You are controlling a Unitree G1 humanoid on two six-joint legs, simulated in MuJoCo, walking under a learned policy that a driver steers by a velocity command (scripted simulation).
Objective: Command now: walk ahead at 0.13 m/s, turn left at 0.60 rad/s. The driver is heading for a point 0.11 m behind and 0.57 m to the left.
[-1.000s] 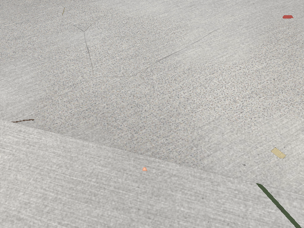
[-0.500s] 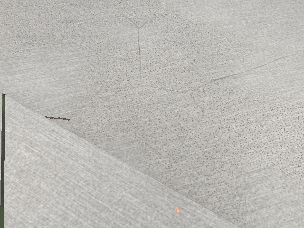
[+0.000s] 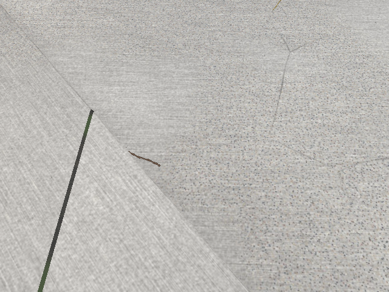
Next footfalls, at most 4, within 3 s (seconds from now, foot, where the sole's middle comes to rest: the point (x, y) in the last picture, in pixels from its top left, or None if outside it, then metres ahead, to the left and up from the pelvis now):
0.24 left None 0.12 0.15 -0.78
0.66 right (206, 284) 0.44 0.01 -0.78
1.16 left None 0.39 0.32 -0.78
1.50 right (162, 248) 0.56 0.16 -0.78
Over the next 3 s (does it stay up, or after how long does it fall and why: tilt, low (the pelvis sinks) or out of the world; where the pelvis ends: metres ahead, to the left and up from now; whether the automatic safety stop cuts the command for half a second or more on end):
stays up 0.56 0.69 0.00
